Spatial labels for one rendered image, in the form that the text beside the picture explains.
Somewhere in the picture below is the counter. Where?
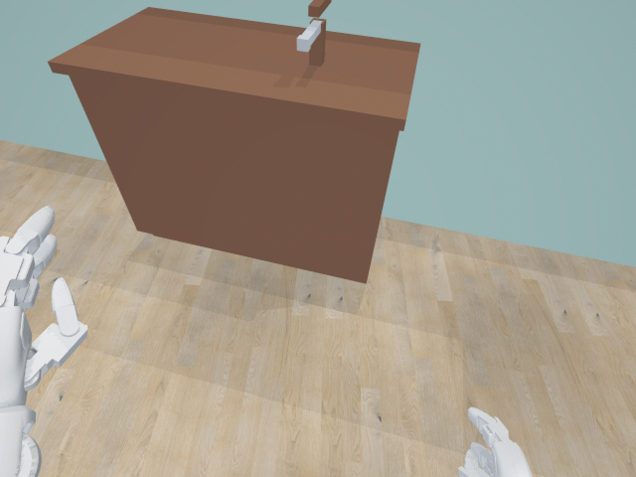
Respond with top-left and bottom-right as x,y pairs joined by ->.
48,0 -> 420,284

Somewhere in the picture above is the tap lever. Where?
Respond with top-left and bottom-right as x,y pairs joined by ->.
297,20 -> 323,52

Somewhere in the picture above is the robot right hand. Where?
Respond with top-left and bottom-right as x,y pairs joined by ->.
459,407 -> 533,477

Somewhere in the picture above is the robot left hand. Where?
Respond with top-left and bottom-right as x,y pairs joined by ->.
0,206 -> 87,408

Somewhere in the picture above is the robot left forearm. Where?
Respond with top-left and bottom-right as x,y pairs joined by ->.
0,405 -> 42,477

